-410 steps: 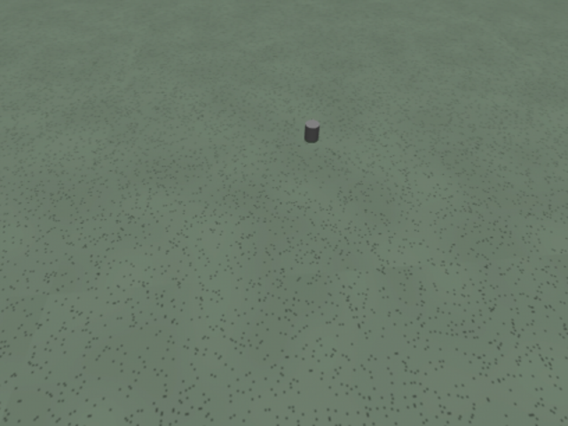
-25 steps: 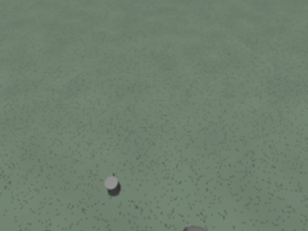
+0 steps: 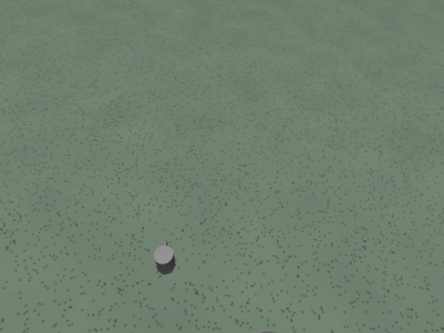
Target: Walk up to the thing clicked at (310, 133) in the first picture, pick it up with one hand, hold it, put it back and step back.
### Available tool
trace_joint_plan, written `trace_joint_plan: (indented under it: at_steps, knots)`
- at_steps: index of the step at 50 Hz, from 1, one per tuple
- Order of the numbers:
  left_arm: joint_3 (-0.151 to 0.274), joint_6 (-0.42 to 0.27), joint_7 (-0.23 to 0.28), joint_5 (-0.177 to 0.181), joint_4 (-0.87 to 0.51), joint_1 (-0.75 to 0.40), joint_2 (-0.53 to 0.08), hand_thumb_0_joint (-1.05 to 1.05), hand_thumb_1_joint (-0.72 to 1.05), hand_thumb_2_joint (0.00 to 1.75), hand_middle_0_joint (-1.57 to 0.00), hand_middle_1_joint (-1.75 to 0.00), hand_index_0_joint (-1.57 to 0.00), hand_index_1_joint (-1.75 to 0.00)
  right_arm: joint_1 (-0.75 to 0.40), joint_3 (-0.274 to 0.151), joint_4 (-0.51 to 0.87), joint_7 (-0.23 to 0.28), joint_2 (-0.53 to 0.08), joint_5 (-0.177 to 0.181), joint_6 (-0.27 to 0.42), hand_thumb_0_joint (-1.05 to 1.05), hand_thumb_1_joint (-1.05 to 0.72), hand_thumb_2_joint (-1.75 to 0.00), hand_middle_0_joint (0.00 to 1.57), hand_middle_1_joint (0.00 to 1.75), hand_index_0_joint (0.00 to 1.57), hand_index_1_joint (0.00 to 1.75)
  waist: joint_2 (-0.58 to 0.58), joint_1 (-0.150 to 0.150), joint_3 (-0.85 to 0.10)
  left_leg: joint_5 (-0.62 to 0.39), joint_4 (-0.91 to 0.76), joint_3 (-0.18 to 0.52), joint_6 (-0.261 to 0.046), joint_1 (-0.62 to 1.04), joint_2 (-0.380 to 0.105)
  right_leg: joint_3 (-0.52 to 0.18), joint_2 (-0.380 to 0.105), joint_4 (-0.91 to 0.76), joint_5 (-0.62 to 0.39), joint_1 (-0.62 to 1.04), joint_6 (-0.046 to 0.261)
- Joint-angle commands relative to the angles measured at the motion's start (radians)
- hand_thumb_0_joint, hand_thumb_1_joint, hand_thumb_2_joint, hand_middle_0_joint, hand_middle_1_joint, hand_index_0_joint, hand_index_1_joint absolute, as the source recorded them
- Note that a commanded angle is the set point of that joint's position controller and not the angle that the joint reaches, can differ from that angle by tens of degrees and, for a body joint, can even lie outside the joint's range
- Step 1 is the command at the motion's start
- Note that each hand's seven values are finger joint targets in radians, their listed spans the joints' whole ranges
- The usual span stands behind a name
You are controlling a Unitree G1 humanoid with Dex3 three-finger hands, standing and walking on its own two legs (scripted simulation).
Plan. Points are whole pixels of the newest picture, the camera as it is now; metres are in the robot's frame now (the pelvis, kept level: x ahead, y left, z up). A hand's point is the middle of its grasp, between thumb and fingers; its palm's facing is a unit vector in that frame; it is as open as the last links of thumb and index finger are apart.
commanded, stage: walk up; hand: left
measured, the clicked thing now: (165, 254) +0.53 +0.21 -0.72
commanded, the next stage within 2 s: stand in 0.06 s
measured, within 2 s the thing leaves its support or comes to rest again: neither
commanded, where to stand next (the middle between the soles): +0.06 -0.02 m, yaw -4 degrees
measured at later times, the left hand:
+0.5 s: hand out of the picture +0.11 +0.24 -0.12, palm faces -0.03 -0.94 -0.35, open 7.4 cm
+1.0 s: hand out of the picture +0.06 +0.24 -0.14, palm faces -0.05 -0.94 -0.34, open 7.4 cm
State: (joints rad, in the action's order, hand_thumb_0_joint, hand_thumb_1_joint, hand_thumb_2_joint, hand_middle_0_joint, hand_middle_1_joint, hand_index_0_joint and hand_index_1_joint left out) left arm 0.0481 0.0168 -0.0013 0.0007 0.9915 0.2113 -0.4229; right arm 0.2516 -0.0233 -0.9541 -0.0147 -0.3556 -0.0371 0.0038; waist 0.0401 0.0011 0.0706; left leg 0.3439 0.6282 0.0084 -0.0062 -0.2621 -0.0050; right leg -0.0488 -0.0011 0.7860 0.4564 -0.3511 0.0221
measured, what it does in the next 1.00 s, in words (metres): steps on the spot: right foot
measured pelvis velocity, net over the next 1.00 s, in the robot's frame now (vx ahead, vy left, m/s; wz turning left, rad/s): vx -0.01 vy -0.01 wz -0.01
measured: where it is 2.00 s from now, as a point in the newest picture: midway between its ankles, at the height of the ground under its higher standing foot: outside the picture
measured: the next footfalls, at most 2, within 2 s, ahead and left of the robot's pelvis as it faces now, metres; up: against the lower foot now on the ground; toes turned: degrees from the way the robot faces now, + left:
right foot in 0.04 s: +0.04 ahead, -0.13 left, +0.00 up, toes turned -1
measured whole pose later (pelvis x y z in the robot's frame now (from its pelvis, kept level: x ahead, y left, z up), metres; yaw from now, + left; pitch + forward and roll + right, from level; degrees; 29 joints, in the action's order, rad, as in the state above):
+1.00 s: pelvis -0.01 -0.01 +0.02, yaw -1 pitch -2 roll +0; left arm -0.01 -0.01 -0.01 -0.01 1.15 0.11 -0.36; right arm 0.12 0.00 -1.16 -0.01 -0.35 -0.01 0.01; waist 0.00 0.00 0.05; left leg 0.17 0.32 0.01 0.02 -0.12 -0.02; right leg -0.01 0.00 0.33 0.16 -0.14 0.00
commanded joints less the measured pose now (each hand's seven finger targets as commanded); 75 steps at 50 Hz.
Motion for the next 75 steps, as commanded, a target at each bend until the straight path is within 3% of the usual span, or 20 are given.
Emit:
trace_joint_plan:
  at_steps: [1,2,3,4,5,6,7,8,10,12,19,24,28,30,38,43,47,58,66,75]
  knots:
    - [0.024,-0.055,0.012,-0.011,-0.060,-0.019,-0.128,0.00,0.90,0.90,-0.20,-0.30,-0.20,-0.30,-0.048,-0.073,0.074,0.020,-0.283,0.012,0.030,0.00,-0.90,-0.90,0.20,0.30,0.20,0.30,-0.229,-0.001,-0.092,-0.398,-0.093,0.159,-0.142,0.147,-0.184,0.064,0.011,-0.343,-0.094,0.065,0.006]
    - [0.028,-0.062,0.016,-0.015,-0.041,0.013,-0.139,0.00,0.90,0.90,-0.20,-0.30,-0.20,-0.30,-0.042,-0.067,0.074,0.022,-0.266,0.024,0.028,0.00,-0.90,-0.90,0.20,0.30,0.20,0.30,-0.199,0.013,-0.121,-0.501,-0.035,0.127,-0.115,0.139,-0.170,0.025,-0.011,-0.425,-0.243,0.156,0.022]
    - [0.024,-0.080,0.023,-0.016,-0.049,0.003,-0.206,0.00,0.90,0.90,-0.20,-0.30,-0.20,-0.30,-0.052,-0.042,0.075,0.028,-0.162,0.052,0.029,0.00,-0.90,-0.90,0.20,0.30,0.20,0.30,-0.056,0.010,-0.185,-0.488,0.049,0.120,-0.028,0.026,-0.113,-0.188,-0.181,-0.400,-0.720,0.327,0.046]
    - [0.034,-0.082,0.027,-0.012,-0.042,-0.029,-0.259,0.00,0.90,0.90,-0.20,-0.30,-0.20,-0.30,-0.060,-0.038,0.082,0.033,-0.149,0.056,0.029,0.00,-0.90,-0.90,0.20,0.30,0.20,0.30,-0.004,-0.022,-0.184,-0.339,-0.010,0.059,0.002,-0.023,-0.047,-0.247,-0.239,-0.334,-0.841,0.341,0.114]
    - [0.033,-0.077,0.021,-0.005,-0.023,-0.067,-0.257,0.00,0.90,0.90,-0.20,-0.30,-0.20,-0.30,-0.073,-0.037,0.064,0.039,-0.185,0.048,0.028,0.00,-0.90,-0.90,0.20,0.30,0.20,0.30,-0.020,-0.034,-0.162,-0.256,-0.104,0.054,-0.018,0.069,-0.065,-0.222,-0.233,-0.302,-0.755,0.229,0.126]
    - [0.020,-0.069,0.013,-0.002,-0.015,-0.115,-0.205,0.00,0.90,0.90,-0.20,-0.30,-0.20,-0.30,-0.056,-0.041,0.025,0.042,-0.208,0.044,0.033,0.00,-0.90,-0.90,0.20,0.30,0.20,0.30,0.005,-0.041,-0.143,-0.302,-0.169,0.077,-0.034,0.139,-0.079,-0.147,-0.175,-0.287,-0.658,0.175,0.082]
    - [0.005,-0.062,0.008,0.009,-0.014,-0.108,-0.153,0.00,0.90,0.90,-0.20,-0.30,-0.20,-0.30,-0.094,-0.049,0.014,0.037,-0.246,0.042,0.036,0.00,-0.90,-0.90,0.20,0.30,0.20,0.30,-0.052,-0.017,-0.148,-0.370,-0.188,0.111,-0.043,0.166,-0.112,-0.071,-0.113,-0.294,-0.580,0.190,0.042]
    - [-0.006,-0.059,0.008,0.011,-0.013,-0.099,-0.132,0.00,0.90,0.90,-0.20,-0.30,-0.20,-0.30,-0.140,-0.051,0.016,0.032,-0.248,0.037,0.038,0.00,-0.90,-0.90,0.20,0.30,0.20,0.30,-0.055,0.002,-0.166,-0.457,-0.171,0.110,-0.044,0.188,-0.124,-0.042,-0.095,-0.317,-0.566,0.215,0.022]
    - [-0.009,-0.062,0.012,0.008,-0.001,-0.100,-0.144,0.00,0.90,0.90,-0.20,-0.30,-0.20,-0.30,-0.138,-0.044,0.005,0.032,-0.237,0.037,0.036,0.00,-0.90,-0.90,0.20,0.30,0.20,0.30,-0.033,-0.010,-0.180,-0.571,-0.160,0.093,-0.040,0.215,-0.128,-0.046,-0.105,-0.329,-0.673,0.232,0.017]
    - [-0.008,-0.057,0.012,0.005,0.023,-0.126,-0.153,0.00,0.90,0.90,-0.20,-0.30,-0.20,-0.30,-0.138,-0.032,-0.019,0.034,-0.217,0.041,0.032,0.00,-0.90,-0.90,0.20,0.30,0.20,0.30,-0.029,-0.020,-0.129,-0.487,-0.219,0.087,-0.031,0.179,-0.119,-0.056,-0.108,-0.350,-0.631,0.232,0.019]
    - [-0.014,-0.056,0.011,-0.003,0.060,-0.159,-0.135,0.00,0.90,0.90,-0.20,-0.30,-0.20,-0.30,-0.221,-0.027,-0.063,0.023,-0.209,0.038,0.024,0.00,-0.90,-0.90,0.20,0.30,0.20,0.30,-0.021,-0.003,-0.067,-0.314,-0.312,0.088,-0.014,0.160,-0.113,-0.057,-0.116,-0.462,-0.453,0.233,0.002]
    - [-0.008,-0.059,0.008,-0.007,0.068,-0.193,-0.153,0.00,0.90,0.90,-0.20,-0.30,-0.20,-0.30,-0.234,-0.027,-0.085,0.012,-0.199,0.030,0.025,0.00,-0.90,-0.90,0.20,0.30,0.20,0.30,-0.012,-0.007,-0.044,-0.177,-0.350,0.083,-0.007,0.143,-0.104,-0.076,-0.123,-0.530,-0.256,0.199,-0.001]
    - [-0.007,-0.063,0.005,-0.007,0.075,-0.193,-0.151,0.00,0.90,0.90,-0.20,-0.30,-0.20,-0.30,-0.236,-0.028,-0.102,0.009,-0.204,0.028,0.032,0.00,-0.90,-0.90,0.20,0.30,0.20,0.30,-0.049,-0.003,-0.082,-0.171,-0.366,0.091,-0.008,0.146,-0.113,-0.071,-0.123,-0.529,-0.282,0.233,-0.002]
    - [-0.005,-0.063,0.005,-0.009,0.078,-0.198,-0.159,0.00,0.90,0.90,-0.20,-0.30,-0.20,-0.30,-0.238,-0.026,-0.108,0.007,-0.195,0.029,0.032,0.00,-0.90,-0.90,0.20,0.30,0.20,0.30,-0.022,-0.003,-0.076,-0.161,-0.365,0.088,-0.007,0.155,-0.110,-0.076,-0.122,-0.545,-0.236,0.202,-0.002]
    - [-0.009,-0.059,0.004,-0.004,0.090,-0.183,-0.155,0.00,0.90,0.90,-0.20,-0.30,-0.20,-0.30,-0.214,-0.027,-0.136,0.012,-0.209,0.028,0.033,0.00,-0.90,-0.90,0.20,0.30,0.20,0.30,-0.046,-0.006,-0.105,-0.210,-0.371,0.090,-0.005,0.152,-0.118,-0.068,-0.122,-0.516,-0.342,0.242,0.002]
    - [-0.011,-0.055,0.007,-0.007,0.097,-0.167,-0.162,0.00,0.90,0.90,-0.20,-0.30,-0.20,-0.30,-0.190,-0.024,-0.145,0.013,-0.204,0.028,0.024,0.00,-0.90,-0.90,0.20,0.30,0.20,0.30,-0.019,-0.008,-0.062,-0.159,-0.369,0.088,-0.008,0.134,-0.109,-0.074,-0.117,-0.544,-0.227,0.196,-0.001]
    - [-0.012,-0.050,0.005,-0.005,0.097,-0.148,-0.158,0.00,0.90,0.90,-0.20,-0.30,-0.20,-0.30,-0.187,-0.022,-0.145,0.013,-0.207,0.027,0.024,0.00,-0.90,-0.90,0.20,0.30,0.20,0.30,-0.049,-0.004,-0.062,-0.133,-0.380,0.093,-0.009,0.124,-0.112,-0.072,-0.115,-0.530,-0.229,0.189,0.003]
    - [-0.019,-0.058,0.006,-0.004,0.092,-0.142,-0.145,0.00,0.90,0.90,-0.20,-0.30,-0.20,-0.30,-0.191,-0.018,-0.140,0.017,-0.215,0.030,0.030,0.00,-0.90,-0.90,0.20,0.30,0.20,0.30,-0.051,-0.005,-0.116,-0.319,-0.350,0.089,-0.010,0.170,-0.128,-0.055,-0.124,-0.499,-0.451,0.239,-0.002]
    - [-0.017,-0.055,0.010,-0.004,0.092,-0.146,-0.143,0.00,0.90,0.90,-0.20,-0.30,-0.20,-0.30,-0.199,-0.016,-0.137,0.019,-0.212,0.030,0.025,0.00,-0.90,-0.90,0.20,0.30,0.20,0.30,-0.046,-0.004,-0.084,-0.290,-0.359,0.083,-0.006,0.162,-0.125,-0.053,-0.124,-0.513,-0.424,0.231,-0.005]
    - [-0.012,-0.055,0.011,-0.007,0.086,-0.156,-0.146,0.00,0.90,0.90,-0.20,-0.30,-0.20,-0.30,-0.211,-0.017,-0.130,0.021,-0.209,0.031,0.028,0.00,-0.90,-0.90,0.20,0.30,0.20,0.30,-0.038,-0.005,-0.119,-0.350,-0.355,0.080,-0.005,0.193,-0.131,-0.042,-0.124,-0.503,-0.484,0.259,-0.003]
